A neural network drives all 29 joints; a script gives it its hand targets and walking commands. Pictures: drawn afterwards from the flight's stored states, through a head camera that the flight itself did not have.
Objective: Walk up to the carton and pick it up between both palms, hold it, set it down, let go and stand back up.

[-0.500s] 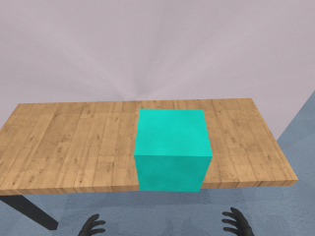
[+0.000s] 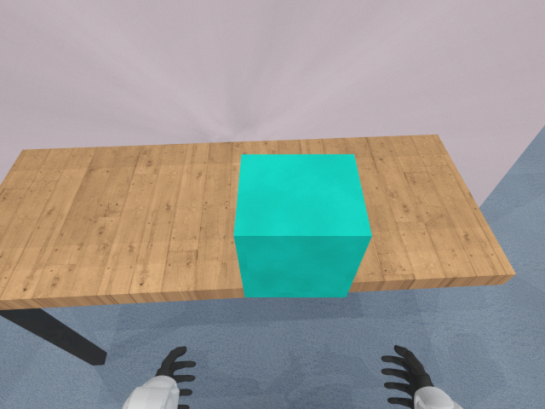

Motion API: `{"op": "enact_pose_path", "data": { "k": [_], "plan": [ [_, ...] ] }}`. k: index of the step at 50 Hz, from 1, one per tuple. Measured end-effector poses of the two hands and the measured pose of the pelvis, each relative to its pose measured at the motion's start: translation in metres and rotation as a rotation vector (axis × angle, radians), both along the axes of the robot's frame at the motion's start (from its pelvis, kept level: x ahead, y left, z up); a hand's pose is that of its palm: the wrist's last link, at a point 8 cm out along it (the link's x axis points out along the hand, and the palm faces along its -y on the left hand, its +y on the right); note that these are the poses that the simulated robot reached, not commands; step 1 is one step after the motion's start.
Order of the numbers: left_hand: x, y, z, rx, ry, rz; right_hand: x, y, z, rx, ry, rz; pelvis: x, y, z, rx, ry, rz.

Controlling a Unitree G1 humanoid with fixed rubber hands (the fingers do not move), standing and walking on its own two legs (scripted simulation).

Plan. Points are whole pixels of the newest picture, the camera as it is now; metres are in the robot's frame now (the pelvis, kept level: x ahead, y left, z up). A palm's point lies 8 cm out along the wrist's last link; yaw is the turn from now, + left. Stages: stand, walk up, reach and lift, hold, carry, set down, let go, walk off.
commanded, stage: set down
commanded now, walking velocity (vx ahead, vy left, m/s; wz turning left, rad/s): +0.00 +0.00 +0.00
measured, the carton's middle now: (296, 229) +0.42 -0.02 -0.03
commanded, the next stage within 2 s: let go in 1.70 s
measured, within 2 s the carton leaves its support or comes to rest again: neither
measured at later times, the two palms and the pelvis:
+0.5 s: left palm (157, 351) +0.24 +0.23 -0.12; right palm (427, 358) +0.22 -0.23 -0.12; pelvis +0.05 -0.01 +0.00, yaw +0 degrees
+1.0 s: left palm (138, 396) +0.17 +0.23 -0.09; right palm (439, 363) +0.20 -0.22 -0.07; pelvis +0.02 -0.01 +0.01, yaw +1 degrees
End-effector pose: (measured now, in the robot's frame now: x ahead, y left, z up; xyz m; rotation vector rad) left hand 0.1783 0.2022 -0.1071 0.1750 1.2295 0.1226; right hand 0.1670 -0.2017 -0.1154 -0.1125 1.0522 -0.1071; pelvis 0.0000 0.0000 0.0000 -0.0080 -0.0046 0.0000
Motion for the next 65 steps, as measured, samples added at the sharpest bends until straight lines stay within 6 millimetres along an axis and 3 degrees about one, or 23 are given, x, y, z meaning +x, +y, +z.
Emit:
{"op": "enact_pose_path", "data": {
  "k": [13,22,31,35,37,39,43,49,55,58,61,63,65],
  "plan": [
    [0.025,-0.002,-0.016,-0.012,0.150,-0.001,0.027,-0.001,-0.015,0.007,0.132,-0.045,0.024,0.000,0.001,-0.001,0.071,0.007],
    [0.056,0.018,-0.019,-0.010,0.117,0.030,0.045,-0.015,-0.011,-0.019,0.173,-0.070,0.044,-0.005,0.002,0.001,0.142,0.003],
    [0.088,0.033,0.009,-0.006,-0.120,-0.023,0.084,-0.056,0.017,-0.087,-0.042,-0.057,0.059,-0.006,0.002,-0.007,0.198,0.009],
    [0.104,0.022,0.015,-0.045,-0.252,-0.056,0.110,-0.054,0.031,-0.091,-0.205,-0.008,0.053,-0.007,0.001,0.002,0.188,0.013],
    [0.099,0.016,0.015,-0.044,-0.294,-0.071,0.115,-0.047,0.038,-0.084,-0.287,0.022,0.050,-0.008,0.001,0.007,0.171,0.009],
    [0.083,0.010,0.009,-0.055,-0.271,-0.082,0.110,-0.038,0.038,-0.070,-0.293,0.032,0.046,-0.009,0.002,0.006,0.150,0.005],
    [0.036,0.005,-0.002,-0.072,-0.186,-0.059,0.078,-0.023,0.028,-0.039,-0.196,0.019,0.040,-0.011,0.005,0.000,0.106,0.009],
    [-0.004,0.025,0.018,0.013,-0.316,-0.033,0.041,-0.019,0.041,-0.048,-0.248,0.047,0.025,-0.015,0.010,0.002,0.031,0.009],
    [-0.024,0.037,0.033,0.047,-0.357,-0.058,0.011,-0.031,0.051,-0.070,-0.296,0.048,0.007,-0.009,0.008,-0.003,-0.038,0.014],
    [-0.038,0.036,0.021,0.038,-0.223,-0.074,-0.012,-0.030,0.037,-0.061,-0.178,0.032,-0.001,-0.004,0.008,0.000,-0.060,0.025],
    [-0.050,0.033,0.007,0.001,-0.018,-0.045,-0.033,-0.014,0.023,-0.051,-0.011,0.004,-0.009,0.001,0.007,0.008,-0.060,0.041],
    [-0.040,0.023,0.013,-0.046,-0.033,-0.023,-0.029,0.004,0.026,-0.033,-0.036,-0.017,-0.014,0.006,0.004,-0.004,-0.046,0.045],
    [-0.018,0.016,0.036,-0.063,-0.225,-0.029,-0.015,0.018,0.041,-0.026,-0.176,-0.003,-0.022,0.012,0.001,-0.013,-0.053,0.027]
  ]
}}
